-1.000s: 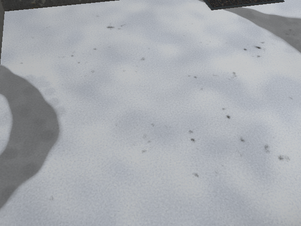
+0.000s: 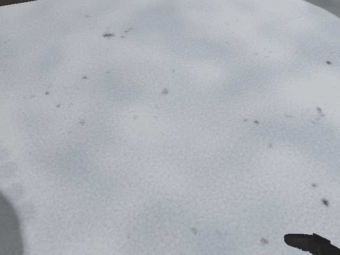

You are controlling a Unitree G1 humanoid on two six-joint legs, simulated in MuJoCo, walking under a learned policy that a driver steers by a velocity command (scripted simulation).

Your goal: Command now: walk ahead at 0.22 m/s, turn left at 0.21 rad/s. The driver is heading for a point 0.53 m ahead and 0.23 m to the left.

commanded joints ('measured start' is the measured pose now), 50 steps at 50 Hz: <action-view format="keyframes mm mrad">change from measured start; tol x32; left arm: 1 99 20 -19 -75 13 -10 -12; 16 -392 144 34 -315 19 85 41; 50 -457 241 71 -518 -20 -23 -58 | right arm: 1 438 -187 -32 86 -41 20 20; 50 446 -252 -82 -226 28 64 11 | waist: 1 -148 300 -539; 5 -81 -50 -203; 21 -22 166 -198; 24 -108 -275 -266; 50 -155 203 -67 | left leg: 1 963 415 -534 23 1132 373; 7 340 193 -413 -206 329 237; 18 230 73 -546 -248 -341 103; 23 8 -150 -337 181 -690 -9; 32 -217 59 -18 621 -428 -152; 46 525 24 136 -11 -472 55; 48 778 402 -752 -333 -901 357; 50 659 394 -619 -393 -884 296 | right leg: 1 -484 62 132 772 -223 81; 20 -297 28 205 -152 226 83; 24 -21 -453 592 -394 555 -203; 42 -46 -389 -56 -311 645 -137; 44 -71 -413 -60 -311 297 -98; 50 -1032 -148 101 546 24 -11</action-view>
